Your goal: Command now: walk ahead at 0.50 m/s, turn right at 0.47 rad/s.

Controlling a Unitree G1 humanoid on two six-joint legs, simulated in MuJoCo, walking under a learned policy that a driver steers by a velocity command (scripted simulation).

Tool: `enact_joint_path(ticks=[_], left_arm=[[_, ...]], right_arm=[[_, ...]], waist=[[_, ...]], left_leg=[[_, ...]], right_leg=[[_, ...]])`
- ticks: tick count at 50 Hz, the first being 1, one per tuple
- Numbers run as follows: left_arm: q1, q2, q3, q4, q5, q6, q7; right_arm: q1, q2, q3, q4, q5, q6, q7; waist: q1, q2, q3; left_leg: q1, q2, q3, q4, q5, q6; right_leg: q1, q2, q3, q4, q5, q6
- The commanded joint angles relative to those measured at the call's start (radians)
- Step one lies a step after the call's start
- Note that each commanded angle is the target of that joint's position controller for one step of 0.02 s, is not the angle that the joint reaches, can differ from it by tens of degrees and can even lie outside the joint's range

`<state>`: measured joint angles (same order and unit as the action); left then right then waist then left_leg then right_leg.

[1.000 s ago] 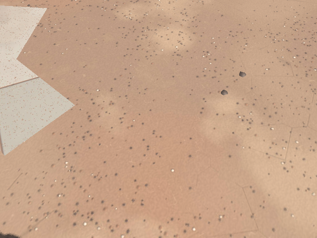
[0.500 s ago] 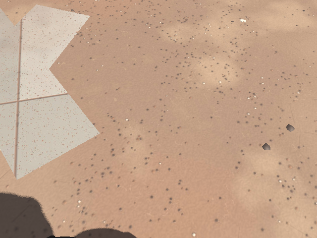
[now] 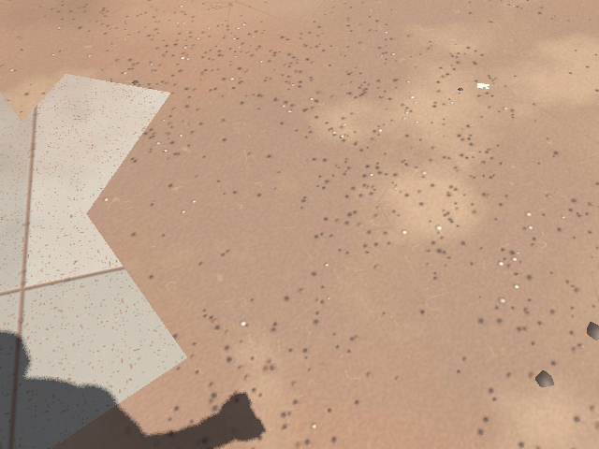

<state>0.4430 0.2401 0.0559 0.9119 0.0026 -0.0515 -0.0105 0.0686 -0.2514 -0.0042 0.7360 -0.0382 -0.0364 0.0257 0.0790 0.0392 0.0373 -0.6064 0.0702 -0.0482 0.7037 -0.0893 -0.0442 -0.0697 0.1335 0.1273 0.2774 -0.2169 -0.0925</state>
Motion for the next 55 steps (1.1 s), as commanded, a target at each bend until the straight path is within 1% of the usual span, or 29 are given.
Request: enact_joint_path(ticks=[1, 4, 5, 6, 7, 8, 9, 10, 11, 13, 14, 16, 19, 23, 26, 28, 30, 31, 32, 33, 34, 35, 36, 38, 42, 46, 51, 53, 55], left_arm=[[0.052, 0.172, 0.042, -0.044, 0.008, -0.006, 0.010], [0.005, 0.191, 0.051, -0.065, 0.015, -0.002, 0.019], [-0.022, 0.199, 0.054, -0.075, 0.014, -0.003, 0.019], [-0.038, 0.196, 0.053, -0.079, 0.007, -0.008, 0.012], [-0.044, 0.149, 0.040, -0.105, -0.007, -0.018, 0.004], [0.049, 0.051, 0.019, -0.132, -0.033, -0.017, 0.007], [0.061, 0.133, 0.028, -0.120, 0.000, -0.002, 0.015], [-0.002, 0.155, 0.035, -0.108, 0.017, 0.008, 0.010], [-0.056, 0.137, 0.033, -0.115, 0.020, 0.011, -0.002], [-0.085, 0.116, 0.033, -0.119, 0.035, 0.030, -0.022], [-0.074, 0.106, 0.031, -0.123, 0.036, 0.040, -0.028], [-0.119, 0.096, 0.027, -0.145, 0.035, 0.050, -0.037], [-0.218, 0.077, 0.016, -0.177, 0.040, 0.048, -0.048], [-0.357, 0.050, -0.011, -0.216, 0.043, 0.035, -0.054], [-0.448, 0.054, -0.023, -0.239, 0.036, 0.024, -0.050], [-0.444, 0.073, -0.021, -0.242, 0.031, 0.014, -0.037], [-0.303, 0.099, -0.008, -0.197, 0.040, -0.006, -0.019], [-0.152, 0.145, 0.009, -0.147, 0.058, -0.020, -0.004], [-0.001, 0.243, 0.032, -0.137, 0.081, -0.027, 0.015], [-0.001, 0.300, 0.048, -0.136, 0.057, -0.013, 0.019], [-0.067, 0.217, 0.030, -0.140, 0.034, -0.006, 0.017], [-0.147, 0.145, 0.010, -0.146, 0.027, -0.010, 0.014], [-0.190, 0.100, 0.000, -0.147, 0.025, -0.017, 0.011], [-0.205, 0.071, -0.007, -0.134, 0.020, -0.032, 0.017], [-0.152, 0.083, 0.004, -0.095, 0.012, -0.062, 0.020], [-0.109, 0.076, 0.004, -0.061, 0.018, -0.060, 0.022], [-0.050, 0.127, 0.018, -0.027, 0.019, -0.051, 0.030], [-0.035, 0.144, 0.022, -0.015, 0.021, -0.039, 0.035], [-0.034, 0.178, 0.029, -0.008, 0.024, -0.023, 0.039]], right_arm=[[-0.131, -0.075, -0.013, -0.106, 0.010, -0.022, -0.003], [-0.074, -0.103, -0.021, -0.101, 0.014, -0.035, -0.010], [0.000, -0.118, -0.028, -0.079, 0.015, -0.040, -0.017], [0.110, -0.145, -0.040, -0.047, 0.010, -0.052, -0.028], [0.252, -0.218, -0.060, -0.034, -0.010, -0.062, -0.046], [0.302, -0.301, -0.080, -0.038, -0.026, -0.047, -0.057], [0.273, -0.263, -0.085, -0.030, -0.010, -0.029, -0.054], [0.211, -0.166, -0.063, -0.046, -0.003, -0.027, -0.049], [0.168, -0.116, -0.050, -0.044, 0.001, -0.031, -0.043], [0.172, -0.086, -0.041, -0.023, 0.006, -0.043, -0.043], [0.186, -0.099, -0.045, -0.012, 0.010, -0.053, -0.040], [0.217, -0.107, -0.052, 0.006, 0.020, -0.069, -0.033], [0.275, -0.102, -0.052, 0.042, 0.016, -0.077, -0.026], [0.303, -0.110, -0.053, 0.090, 0.029, -0.071, -0.014], [0.366, -0.143, -0.061, 0.126, 0.028, -0.060, -0.012], [0.381, -0.168, -0.069, 0.145, 0.023, -0.051, -0.014], [0.375, -0.173, -0.070, 0.160, 0.029, -0.042, -0.017], [0.381, -0.144, -0.061, 0.157, 0.036, -0.042, -0.017], [0.380, -0.061, -0.038, 0.102, 0.051, -0.046, -0.013], [0.450, -0.045, -0.042, 0.096, 0.053, -0.036, -0.022], [0.399, -0.121, -0.067, 0.119, 0.034, -0.020, -0.029], [0.363, -0.098, -0.066, 0.116, 0.034, -0.019, -0.022], [0.351, -0.076, -0.065, 0.124, 0.033, -0.014, -0.017], [0.361, -0.058, -0.069, 0.133, 0.011, 0.009, -0.003], [0.252, -0.032, -0.072, 0.092, 0.007, 0.029, 0.017], [0.106, -0.015, -0.060, 0.037, 0.007, 0.030, 0.034], [-0.047, -0.023, -0.047, -0.027, 0.001, 0.029, 0.052], [-0.058, -0.036, -0.051, -0.040, -0.003, 0.030, 0.049], [0.003, -0.057, -0.062, -0.029, -0.006, 0.030, 0.039]], waist=[[0.007, -0.110, -0.005], [-0.039, -0.125, -0.021], [-0.075, -0.122, -0.045], [-0.130, -0.077, -0.099], [-0.188, 0.029, -0.220], [-0.157, 0.222, -0.324], [-0.127, 0.176, -0.283], [-0.116, 0.040, -0.142], [-0.105, 0.003, -0.064], [-0.083, 0.059, -0.012], [-0.073, 0.095, -0.028], [-0.069, 0.080, -0.036], [-0.086, 0.045, -0.013], [-0.091, 0.056, 0.016], [-0.121, 0.058, 0.022], [-0.109, 0.061, 0.019], [-0.033, 0.034, -0.043], [0.022, -0.013, -0.146], [0.070, -0.172, -0.302], [0.035, -0.294, -0.350], [0.015, -0.153, -0.220], [-0.022, -0.136, -0.095], [-0.048, -0.135, -0.045], [-0.085, -0.155, -0.011], [-0.096, -0.124, 0.009], [-0.079, -0.119, 0.044], [-0.046, -0.108, 0.072], [-0.051, -0.108, 0.063], [-0.084, -0.131, 0.006]], left_leg=[[0.026, -0.055, 0.037, -0.070, 0.028, 0.000], [0.180, -0.079, 0.019, -0.169, -0.045, 0.029], [0.299, -0.098, 0.025, -0.210, -0.070, 0.043], [0.471, -0.085, 0.014, -0.274, -0.055, 0.069], [0.682, 0.099, -0.160, -0.314, -0.207, 0.120], [0.919, 0.363, -0.543, -0.387, -0.315, 0.217], [0.835, 0.388, -0.704, -0.428, -0.460, 0.264], [0.703, 0.332, -0.566, -0.450, -0.475, 0.244], [0.600, 0.273, -0.415, -0.473, -0.341, 0.222], [0.505, 0.183, -0.206, -0.509, -0.119, 0.171], [0.499, 0.186, -0.166, -0.507, -0.034, 0.178], [0.516, 0.194, -0.102, -0.516, 0.092, 0.193], [0.520, 0.183, -0.038, -0.549, 0.151, 0.215], [0.490, 0.124, 0.039, -0.557, 0.192, 0.211], [0.506, 0.140, 0.010, -0.525, 0.263, 0.214], [0.548, 0.165, -0.023, -0.474, 0.331, 0.210], [0.544, 0.135, -0.004, -0.296, 0.461, 0.185], [0.448, 0.079, 0.033, -0.107, 0.378, 0.165], [0.204, -0.007, 0.090, 0.208, 0.000, 0.129], [0.004, -0.115, 0.071, 0.412, -0.463, 0.125], [-0.037, -0.054, -0.011, 0.478, -0.403, 0.138], [-0.040, -0.021, -0.013, 0.458, -0.321, 0.138], [-0.011, 0.002, -0.005, 0.424, -0.268, 0.131], [0.038, 0.018, 0.009, 0.411, -0.214, 0.110], [-0.052, 0.030, 0.021, 0.397, -0.098, 0.088], [-0.087, 0.029, 0.052, 0.216, 0.039, 0.077], [-0.010, 0.003, 0.140, -0.012, 0.048, 0.123], [0.025, -0.030, 0.173, -0.055, -0.028, 0.157], [0.134, -0.101, 0.212, -0.074, -0.144, 0.199]], right_leg=[[0.002, -0.249, 0.214, -0.011, 0.376, -0.121], [-0.016, -0.259, 0.260, 0.067, 0.415, -0.082], [-0.048, -0.244, 0.266, 0.125, 0.449, -0.065], [-0.097, -0.192, 0.233, 0.260, 0.453, -0.040], [-0.196, -0.130, 0.156, 0.500, 0.299, -0.012], [-0.475, 0.012, 0.012, 0.758, -0.285, 0.020], [-0.591, -0.052, -0.026, 0.885, -0.327, 0.013], [-0.600, -0.106, -0.016, 0.919, -0.234, 0.012], [-0.580, -0.133, -0.028, 0.892, -0.165, 0.021], [-0.534, -0.170, -0.047, 0.850, -0.113, 0.036], [-0.520, -0.168, -0.059, 0.855, -0.097, 0.043], [-0.558, -0.175, -0.064, 0.856, -0.059, 0.053], [-0.614, -0.175, -0.044, 0.775, 0.020, 0.066], [-0.532, -0.172, -0.134, 0.480, 0.132, 0.074], [-0.436, -0.161, -0.189, 0.353, 0.117, 0.067], [-0.390, -0.148, -0.186, 0.303, 0.065, 0.049], [-0.180, -0.114, -0.190, 0.183, 0.062, 0.021], [0.055, -0.160, -0.143, 0.164, 0.068, -0.004], [0.334, -0.454, 0.178, 0.127, -0.058, -0.066], [0.368, -0.612, 0.473, 0.013, -0.079, -0.132], [0.248, -0.557, 0.384, 0.006, -0.139, -0.117], [0.124, -0.502, 0.249, -0.032, -0.102, -0.093], [0.044, -0.454, 0.145, -0.069, -0.032, -0.063], [-0.044, -0.405, 0.016, -0.108, 0.074, -0.038], [-0.027, -0.400, -0.113, -0.141, 0.237, -0.056], [-0.016, -0.377, -0.231, -0.143, 0.291, -0.055], [0.061, -0.408, -0.313, -0.118, 0.386, -0.039], [0.127, -0.417, -0.346, -0.045, 0.562, -0.026], [0.173, -0.418, -0.378, 0.125, 0.868, -0.015]])
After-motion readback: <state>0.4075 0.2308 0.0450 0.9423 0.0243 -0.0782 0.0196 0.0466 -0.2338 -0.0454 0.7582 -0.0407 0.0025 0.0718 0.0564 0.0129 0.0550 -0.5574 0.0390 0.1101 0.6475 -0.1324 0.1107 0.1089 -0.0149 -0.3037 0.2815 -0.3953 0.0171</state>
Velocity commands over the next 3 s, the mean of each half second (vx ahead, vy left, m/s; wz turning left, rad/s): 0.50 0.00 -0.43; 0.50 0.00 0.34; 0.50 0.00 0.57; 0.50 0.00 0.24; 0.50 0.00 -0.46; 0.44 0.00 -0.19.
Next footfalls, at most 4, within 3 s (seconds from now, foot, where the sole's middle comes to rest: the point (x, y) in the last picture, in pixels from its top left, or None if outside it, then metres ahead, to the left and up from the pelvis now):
0.14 left None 0.24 0.12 -0.78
0.62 right None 0.43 -0.15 -0.78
1.14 left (327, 345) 0.71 0.05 -0.78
1.70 right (358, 233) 1.06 -0.02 -0.78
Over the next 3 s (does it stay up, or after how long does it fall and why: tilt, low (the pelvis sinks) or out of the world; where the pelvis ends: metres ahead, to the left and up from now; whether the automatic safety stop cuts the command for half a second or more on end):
stays up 1.48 0.13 0.00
